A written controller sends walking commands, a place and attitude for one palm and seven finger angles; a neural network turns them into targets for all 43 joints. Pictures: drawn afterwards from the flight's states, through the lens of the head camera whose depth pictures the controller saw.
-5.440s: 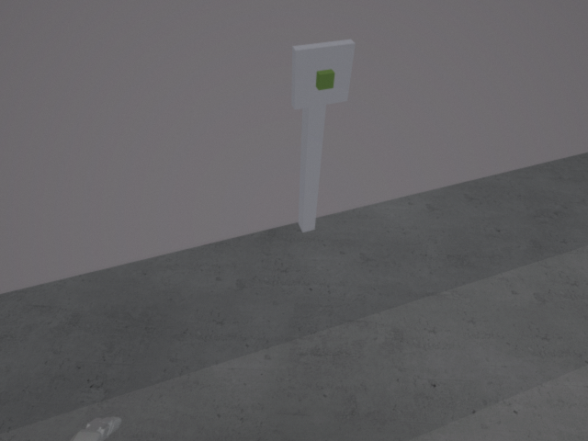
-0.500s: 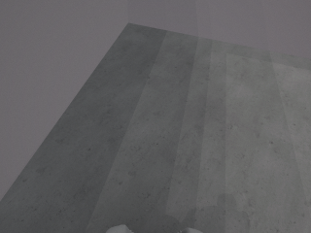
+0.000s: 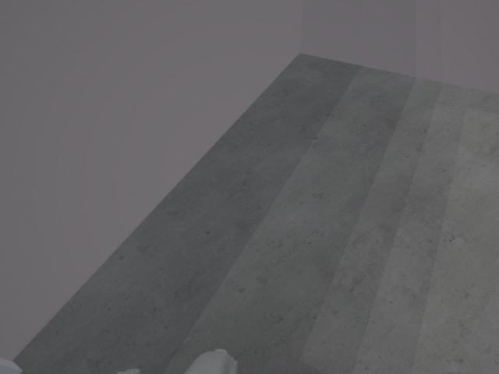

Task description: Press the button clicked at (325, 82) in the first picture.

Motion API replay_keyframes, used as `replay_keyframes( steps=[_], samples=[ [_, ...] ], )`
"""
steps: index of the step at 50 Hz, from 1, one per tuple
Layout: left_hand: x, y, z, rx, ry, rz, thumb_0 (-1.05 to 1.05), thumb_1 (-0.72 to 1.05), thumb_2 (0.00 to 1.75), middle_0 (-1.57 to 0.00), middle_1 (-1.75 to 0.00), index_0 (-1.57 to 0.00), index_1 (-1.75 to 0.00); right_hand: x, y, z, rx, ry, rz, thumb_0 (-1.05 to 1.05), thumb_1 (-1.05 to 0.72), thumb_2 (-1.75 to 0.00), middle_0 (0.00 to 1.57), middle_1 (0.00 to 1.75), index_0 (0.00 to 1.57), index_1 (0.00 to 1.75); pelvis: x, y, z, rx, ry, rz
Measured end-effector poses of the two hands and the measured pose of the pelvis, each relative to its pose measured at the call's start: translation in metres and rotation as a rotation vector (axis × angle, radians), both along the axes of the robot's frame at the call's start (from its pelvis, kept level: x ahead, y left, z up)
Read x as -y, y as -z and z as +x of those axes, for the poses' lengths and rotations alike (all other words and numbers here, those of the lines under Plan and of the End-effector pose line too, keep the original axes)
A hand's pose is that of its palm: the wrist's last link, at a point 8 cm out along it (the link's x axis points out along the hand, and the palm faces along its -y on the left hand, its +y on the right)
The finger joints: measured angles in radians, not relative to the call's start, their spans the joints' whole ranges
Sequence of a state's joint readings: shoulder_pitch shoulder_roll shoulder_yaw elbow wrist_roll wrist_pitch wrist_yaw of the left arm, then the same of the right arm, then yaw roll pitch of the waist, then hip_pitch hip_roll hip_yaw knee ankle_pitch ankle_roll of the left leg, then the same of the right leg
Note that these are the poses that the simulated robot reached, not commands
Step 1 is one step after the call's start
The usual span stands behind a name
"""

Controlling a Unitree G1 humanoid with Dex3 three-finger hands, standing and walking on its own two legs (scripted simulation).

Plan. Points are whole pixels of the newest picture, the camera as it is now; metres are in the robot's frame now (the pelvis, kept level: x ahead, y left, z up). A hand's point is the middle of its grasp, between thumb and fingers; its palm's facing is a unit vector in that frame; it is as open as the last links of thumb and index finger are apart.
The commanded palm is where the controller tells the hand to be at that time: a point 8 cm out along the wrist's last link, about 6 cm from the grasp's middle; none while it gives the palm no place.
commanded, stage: turn to face it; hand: left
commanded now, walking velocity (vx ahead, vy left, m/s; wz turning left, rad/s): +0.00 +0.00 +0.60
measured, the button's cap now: out of the picture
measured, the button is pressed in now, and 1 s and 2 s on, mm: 0 0 0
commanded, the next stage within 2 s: take the last steps up to it in 1.80 s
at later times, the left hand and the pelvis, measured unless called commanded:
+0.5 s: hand out of the picture -0.02 +0.27 -0.18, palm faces +0.36 -0.90 -0.25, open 7.4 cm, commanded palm none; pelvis -0.01 +0.04 +0.00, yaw +19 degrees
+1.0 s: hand out of the picture -0.02 +0.20 -0.13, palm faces +0.58 -0.76 -0.30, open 7.4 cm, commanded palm none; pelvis +0.01 -0.02 +0.00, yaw +38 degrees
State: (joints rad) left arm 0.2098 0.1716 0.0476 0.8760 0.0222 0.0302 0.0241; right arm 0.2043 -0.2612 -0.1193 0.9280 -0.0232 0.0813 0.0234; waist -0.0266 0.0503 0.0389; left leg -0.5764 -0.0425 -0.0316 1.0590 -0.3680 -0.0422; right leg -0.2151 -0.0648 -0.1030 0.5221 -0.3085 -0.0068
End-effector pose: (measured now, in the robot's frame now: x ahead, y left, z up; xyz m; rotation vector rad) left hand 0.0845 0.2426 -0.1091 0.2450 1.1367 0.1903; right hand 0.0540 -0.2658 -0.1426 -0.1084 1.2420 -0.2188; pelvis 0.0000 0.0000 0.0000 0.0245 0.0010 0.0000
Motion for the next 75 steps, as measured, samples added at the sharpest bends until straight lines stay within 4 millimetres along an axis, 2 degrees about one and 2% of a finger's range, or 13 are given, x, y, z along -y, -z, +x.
replay_keyframes(
  steps=[5,9,19,23,30,35,40,46,53,59,67,70,75],
  samples=[
    [0.006,0.003,-0.032,-0.04,-0.067,-0.02,0.01,0.9,0.9,-0.2,-0.3,-0.21,-0.3,0.006,-0.007,0.011,-0.022,-0.074,-0.009,0.01,-0.91,-0.89,0.2,0.3,0.2,0.3,0.006,-0.004,-0.002,0.002,-0.078,0.013],
    [0.002,0.011,-0.06,-0.069,-0.138,-0.042,0.01,0.9,0.9,-0.21,-0.3,-0.21,-0.3,-0.003,-0.007,0.028,-0.057,-0.156,-0.025,0.01,-0.91,-0.9,0.2,0.3,0.2,0.3,0.002,-0.002,-0.004,-0.004,-0.138,0.01],
    [-0.05,0.05,-0.14,-0.199,-0.339,-0.08,0.01,0.9,0.9,-0.21,-0.3,-0.21,-0.3,-0.077,-0.016,0.11,0.088,-0.386,-0.071,0.01,-0.91,-0.89,0.2,0.3,0.2,0.3,-0.033,0.015,-0.01,-0.017,-0.261,-0.016],
    [-0.066,0.041,-0.139,-0.176,-0.379,-0.07,0.01,0.91,0.9,-0.2,-0.29,-0.2,-0.3,-0.094,-0.029,0.117,0.112,-0.428,-0.082,0.01,-0.91,-0.89,0.2,0.3,0.2,0.3,-0.039,0.006,-0.01,-0.01,-0.305,-0.042],
    [-0.078,0.019,-0.109,-0.026,-0.412,-0.038,0.01,0.91,0.9,-0.2,-0.29,-0.2,-0.3,-0.102,-0.027,0.114,0.072,-0.484,-0.061,0.01,-0.91,-0.89,0.2,0.3,0.21,0.3,-0.038,-0.002,-0.009,-0.007,-0.389,-0.044],
    [-0.07,0.007,-0.087,0.048,-0.426,-0.007,0.01,0.91,0.9,-0.2,-0.29,-0.2,-0.3,-0.09,-0.013,0.111,0.028,-0.504,-0.036,0.01,-0.9,-0.89,0.2,0.3,0.21,0.3,-0.025,0.001,-0.005,-0.011,-0.451,-0.03],
    [-0.047,-0.001,-0.078,0.109,-0.449,0.038,0.01,0.91,0.9,-0.2,-0.29,-0.2,-0.3,-0.068,0.011,0.116,-0.017,-0.524,-0.006,0.01,-0.9,-0.89,0.2,0.3,0.21,0.3,-0.003,0.01,0.004,-0.011,-0.516,-0.018],
    [-0.013,-0.014,-0.111,0.075,-0.538,0.046,0.01,0.91,0.9,-0.2,-0.3,-0.21,-0.3,-0.057,0.009,0.133,-0.054,-0.591,0.006,0.01,-0.91,-0.89,0.2,0.3,0.2,0.3,0.011,0.0,0.01,0.005,-0.608,0.017],
    [0.021,-0.005,-0.164,-0.008,-0.675,0.001,0.01,0.9,0.9,-0.21,-0.3,-0.21,-0.3,-0.067,0.002,0.154,-0.082,-0.701,-0.015,0.01,-0.91,-0.89,0.2,0.3,0.2,0.3,0.017,-0.004,0.011,0.005,-0.706,0.024],
    [0.044,0.013,-0.222,-0.1,-0.802,-0.062,0.01,0.9,0.9,-0.21,-0.3,-0.21,-0.3,-0.109,-0.005,0.18,-0.055,-0.829,-0.045,0.01,-0.91,-0.9,0.2,0.3,0.2,0.3,0.009,-0.001,0.003,-0.002,-0.783,0.008],
    [0.05,0.05,-0.304,-0.195,-0.97,-0.146,0.01,0.9,0.9,-0.2,-0.3,-0.21,-0.3,-0.209,-0.019,0.204,0.133,-1.02,-0.046,0.01,-0.91,-0.9,0.2,0.3,0.2,0.3,-0.019,0.017,-0.019,-0.002,-0.879,-0.024],
    [0.043,0.048,-0.313,-0.196,-0.999,-0.15,0.01,0.91,0.9,-0.2,-0.29,-0.2,-0.3,-0.23,-0.03,0.2,0.17,-1.053,-0.042,0.01,-0.91,-0.89,0.2,0.3,0.2,0.3,-0.025,0.01,-0.023,0.01,-0.897,-0.035],
    [0.022,0.034,-0.305,-0.105,-1.016,-0.125,0.01,0.91,0.9,-0.2,-0.29,-0.2,-0.3,-0.244,-0.038,0.187,0.164,-1.083,-0.033,0.0,-0.91,-0.89,0.2,0.3,0.2,0.3,-0.032,-0.001,-0.029,0.023,-0.942,-0.048]
  ],
)
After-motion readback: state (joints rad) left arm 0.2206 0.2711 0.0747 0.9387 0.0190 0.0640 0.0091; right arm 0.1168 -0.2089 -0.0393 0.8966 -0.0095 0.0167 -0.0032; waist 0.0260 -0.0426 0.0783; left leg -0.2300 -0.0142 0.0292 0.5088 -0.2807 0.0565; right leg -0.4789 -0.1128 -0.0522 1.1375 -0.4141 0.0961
